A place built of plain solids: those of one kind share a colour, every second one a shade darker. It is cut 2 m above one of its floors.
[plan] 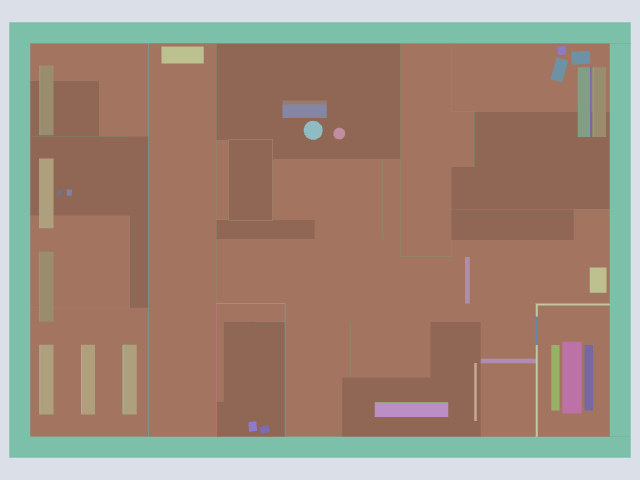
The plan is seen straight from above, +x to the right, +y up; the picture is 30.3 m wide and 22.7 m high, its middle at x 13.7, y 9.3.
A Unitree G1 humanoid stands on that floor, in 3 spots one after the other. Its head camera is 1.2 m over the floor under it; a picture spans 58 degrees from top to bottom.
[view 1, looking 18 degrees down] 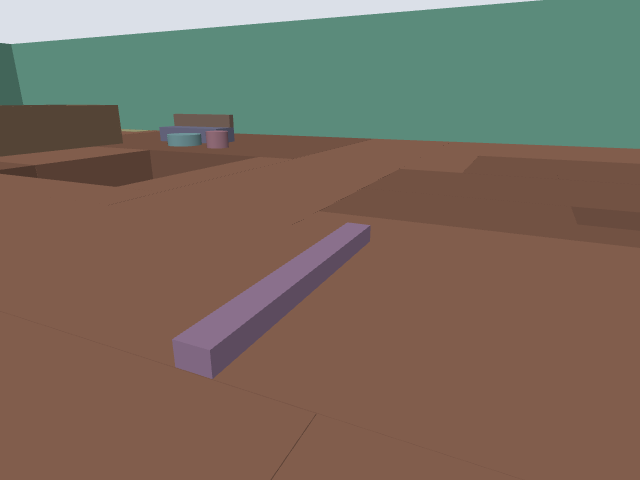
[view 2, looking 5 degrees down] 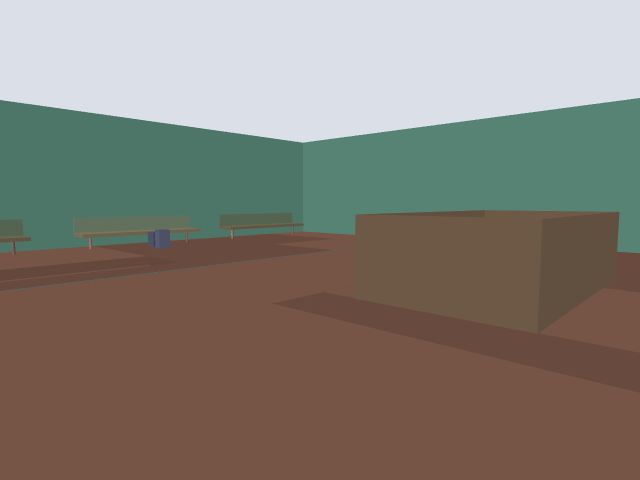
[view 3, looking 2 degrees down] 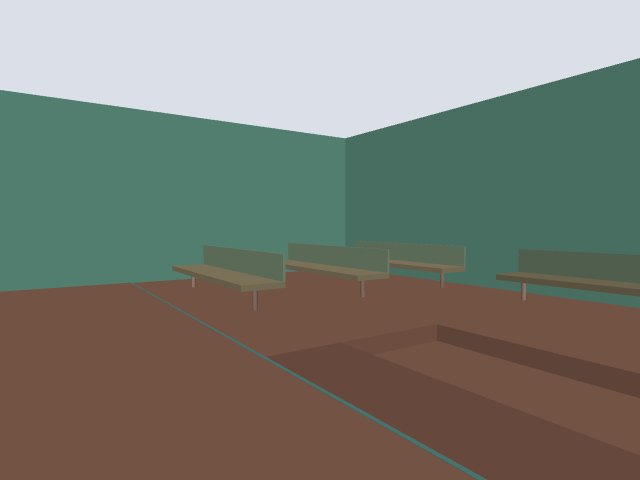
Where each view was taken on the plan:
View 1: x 21.92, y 5.00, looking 115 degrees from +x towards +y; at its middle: floor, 3.88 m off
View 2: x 12.66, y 6.04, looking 133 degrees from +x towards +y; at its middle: floor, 13.85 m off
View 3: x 7.35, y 9.64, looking -124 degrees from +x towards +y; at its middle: wall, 11.64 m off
